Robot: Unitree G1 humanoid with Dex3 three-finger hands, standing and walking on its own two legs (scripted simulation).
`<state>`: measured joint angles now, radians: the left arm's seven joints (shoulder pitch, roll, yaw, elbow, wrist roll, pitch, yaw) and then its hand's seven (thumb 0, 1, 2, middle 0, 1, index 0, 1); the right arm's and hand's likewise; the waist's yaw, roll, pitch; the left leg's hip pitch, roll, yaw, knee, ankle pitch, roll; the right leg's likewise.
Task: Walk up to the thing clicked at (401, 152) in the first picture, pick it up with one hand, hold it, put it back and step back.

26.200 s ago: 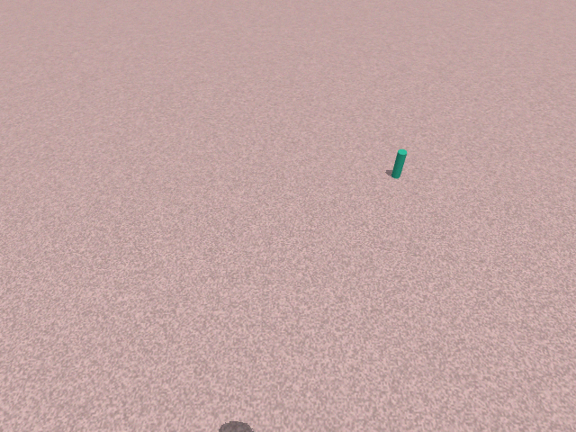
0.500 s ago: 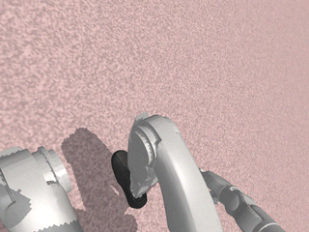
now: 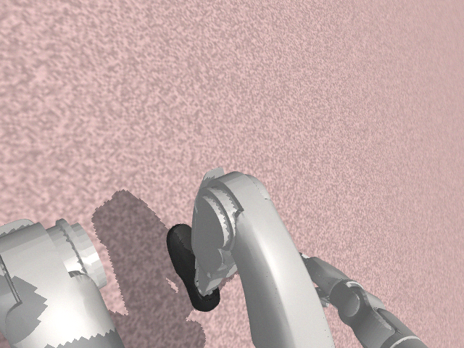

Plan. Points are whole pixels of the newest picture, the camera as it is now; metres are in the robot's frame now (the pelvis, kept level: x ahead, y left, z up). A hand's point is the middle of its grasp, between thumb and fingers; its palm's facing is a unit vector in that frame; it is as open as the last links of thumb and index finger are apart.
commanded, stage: withdraw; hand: left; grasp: from the side
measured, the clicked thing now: out of the picture +0.47 +0.33 -0.22
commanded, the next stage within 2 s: rise in 0.12 s
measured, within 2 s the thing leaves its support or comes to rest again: neither
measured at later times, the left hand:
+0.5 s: hand out of the picture +0.45 +0.44 -0.07, palm faces +0.48 -0.82 -0.29, open 17.2 cm
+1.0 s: hand out of the picture +0.29 +0.36 +0.11, palm faces +0.36 -0.80 -0.48, open 17.0 cm
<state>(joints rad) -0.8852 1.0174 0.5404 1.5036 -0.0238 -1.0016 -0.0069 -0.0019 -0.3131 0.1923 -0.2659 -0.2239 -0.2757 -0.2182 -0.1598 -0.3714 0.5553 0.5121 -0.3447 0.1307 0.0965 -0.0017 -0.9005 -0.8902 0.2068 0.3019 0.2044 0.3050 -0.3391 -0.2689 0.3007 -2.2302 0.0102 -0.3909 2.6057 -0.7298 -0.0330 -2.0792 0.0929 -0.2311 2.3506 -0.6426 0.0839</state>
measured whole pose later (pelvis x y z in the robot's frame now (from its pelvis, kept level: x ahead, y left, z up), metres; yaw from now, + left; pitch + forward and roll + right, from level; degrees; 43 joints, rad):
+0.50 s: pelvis +0.00 +0.00 +0.02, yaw +4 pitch +26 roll -14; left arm -0.86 1.00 0.60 1.20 0.16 -0.40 -0.06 -0.01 -0.51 0.09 -0.08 -0.08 -0.08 -0.08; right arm 0.06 -0.31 0.29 0.54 -0.14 0.23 0.10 0.00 -0.92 -0.90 0.21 0.30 0.20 0.31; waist -0.25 -0.11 0.09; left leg -2.29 0.02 -0.25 2.48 -0.68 0.00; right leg -2.15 0.05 -0.14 2.31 -0.65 0.06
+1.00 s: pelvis +0.03 -0.02 +0.20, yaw +13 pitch +33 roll -5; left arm -0.19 0.50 0.31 0.48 0.06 -0.01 0.06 -0.01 -0.46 0.10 -0.07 -0.06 -0.07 -0.07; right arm 0.07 -0.25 0.02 0.51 0.04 0.16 -0.02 0.01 -0.91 -0.90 0.21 0.30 0.20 0.31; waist -0.06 0.00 -0.16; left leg -1.79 0.04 -0.09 1.87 -0.65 -0.02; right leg -1.74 0.00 -0.04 1.82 -0.65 0.02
